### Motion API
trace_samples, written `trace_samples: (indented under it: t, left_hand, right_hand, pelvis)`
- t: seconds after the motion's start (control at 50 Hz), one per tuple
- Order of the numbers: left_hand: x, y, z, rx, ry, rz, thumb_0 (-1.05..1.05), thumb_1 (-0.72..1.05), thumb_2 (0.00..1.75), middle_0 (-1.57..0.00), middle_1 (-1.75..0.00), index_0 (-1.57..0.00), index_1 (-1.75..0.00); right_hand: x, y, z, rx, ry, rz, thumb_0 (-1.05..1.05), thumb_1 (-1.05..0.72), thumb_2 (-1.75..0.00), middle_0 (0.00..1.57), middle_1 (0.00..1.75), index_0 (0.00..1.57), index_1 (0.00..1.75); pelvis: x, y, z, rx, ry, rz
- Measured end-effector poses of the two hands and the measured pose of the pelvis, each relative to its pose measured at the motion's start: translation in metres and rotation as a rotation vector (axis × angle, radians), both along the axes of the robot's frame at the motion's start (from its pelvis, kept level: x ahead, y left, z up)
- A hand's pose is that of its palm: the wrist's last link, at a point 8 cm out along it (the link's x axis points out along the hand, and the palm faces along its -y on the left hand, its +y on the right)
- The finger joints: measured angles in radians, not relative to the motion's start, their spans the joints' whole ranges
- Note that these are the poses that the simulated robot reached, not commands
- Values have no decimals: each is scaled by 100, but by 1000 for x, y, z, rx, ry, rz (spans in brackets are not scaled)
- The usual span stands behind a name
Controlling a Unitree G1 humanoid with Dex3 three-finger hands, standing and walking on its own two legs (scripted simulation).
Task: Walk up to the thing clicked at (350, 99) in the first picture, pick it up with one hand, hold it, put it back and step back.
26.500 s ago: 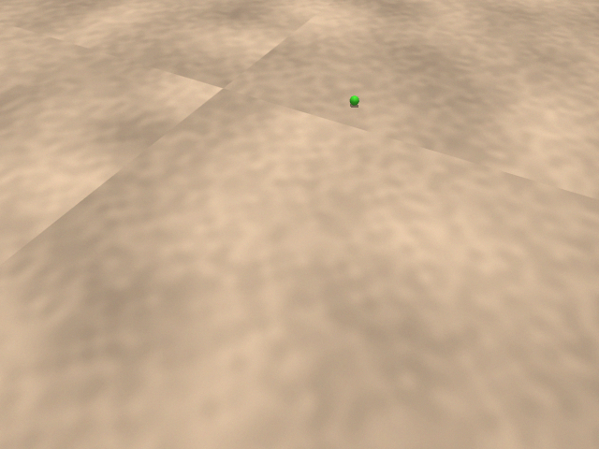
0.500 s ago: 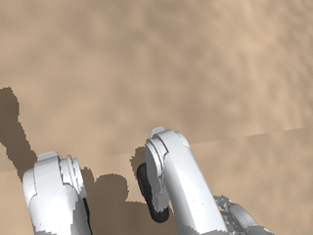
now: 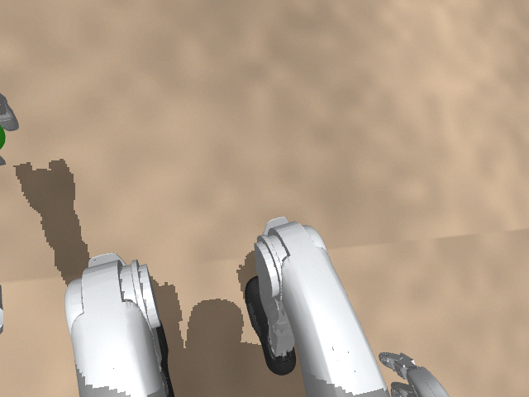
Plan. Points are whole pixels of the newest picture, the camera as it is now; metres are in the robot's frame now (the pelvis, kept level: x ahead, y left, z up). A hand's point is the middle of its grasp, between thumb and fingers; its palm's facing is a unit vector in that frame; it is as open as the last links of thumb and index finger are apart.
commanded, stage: lift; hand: left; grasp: from above
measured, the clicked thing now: out of the picture +0.51 +0.33 -0.17
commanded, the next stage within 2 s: hold in 1.52 s
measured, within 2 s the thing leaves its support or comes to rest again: neither
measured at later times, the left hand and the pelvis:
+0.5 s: hand out of the picture +0.41 +0.33 +0.00, palm faces -0.44 -0.11 -0.89, open 6.9 cm; pelvis +0.00 +0.00 +0.10, yaw +5 degrees
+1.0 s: hand out of the picture +0.34 +0.30 +0.20, palm faces -0.43 -0.13 -0.89, open 6.9 cm; pelvis +0.02 +0.00 +0.28, yaw +8 degrees
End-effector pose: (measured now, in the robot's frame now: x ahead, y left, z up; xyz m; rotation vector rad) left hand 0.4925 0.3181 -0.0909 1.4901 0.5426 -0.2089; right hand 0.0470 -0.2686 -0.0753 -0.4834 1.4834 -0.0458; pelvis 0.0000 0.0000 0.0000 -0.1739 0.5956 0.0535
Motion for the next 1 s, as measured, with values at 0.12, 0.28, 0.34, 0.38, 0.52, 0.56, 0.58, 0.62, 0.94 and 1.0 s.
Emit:
trace_samples:
  t: [0.12,0.28,0.34,0.38,0.52,0.56,0.58,0.62,0.94,1.0]
  left_hand:
    - [-18,5,20,-7,17,-3,-4,38,24,-76,-55,-93,-49]
    - [-44,14,65,-16,3,-4,-4,38,27,-76,-56,-92,-50]
    - [-54,17,85,-17,-2,-2,-4,37,28,-75,-56,-92,-51]
    - [-60,17,100,-18,-3,-2,-4,37,29,-75,-57,-92,-51]
    - [-79,12,153,-30,-22,-4,-3,37,30,-73,-59,-90,-53]
    - [-84,10,170,-30,-30,-4,-3,38,31,-72,-59,-90,-54]
    - [-87,8,179,-29,-35,-5,-3,38,31,-72,-59,-90,-54]
    - [-92,5,196,-33,-42,-1,-3,37,31,-72,-59,-90,-54]
    - [-141,-16,334,-35,-33,17,-3,37,32,-72,-59,-90,-54]
    - [-145,-18,353,-32,-29,26,-3,37,31,-72,-59,-90,-54]
  right_hand:
    - [5,1,9,5,-6,-24,0,-92,-90,20,30,20,30]
    - [30,2,24,18,-70,-28,0,-92,-90,20,30,20,30]
    - [44,5,32,30,-110,-27,0,-92,-90,20,30,20,30]
    - [53,8,39,39,-138,-25,0,-92,-90,20,30,20,30]
    - [81,21,73,74,-232,-24,0,-91,-90,20,30,20,30]
    - [87,24,85,82,-254,-28,0,-91,-90,20,30,20,30]
    - [89,25,91,85,-264,-31,0,-91,-90,20,30,20,30]
    - [93,28,105,91,-283,-38,0,-91,-90,20,30,20,30]
    - [105,33,230,114,-392,-91,0,-91,-90,20,30,20,30]
    - [107,31,250,113,-413,-98,0,-91,-90,20,30,20,30]
  pelvis:
    - [-1,1,15,8,12,13]
    - [-2,2,42,26,25,31]
    - [-2,2,55,34,26,35]
    - [-2,3,65,38,23,37]
    - [0,4,104,52,-4,48]
    - [0,4,117,56,-16,50]
    - [1,4,124,58,-22,51]
    - [1,5,138,63,-38,55]
    - [19,4,265,115,-198,78]
    - [24,4,284,124,-227,81]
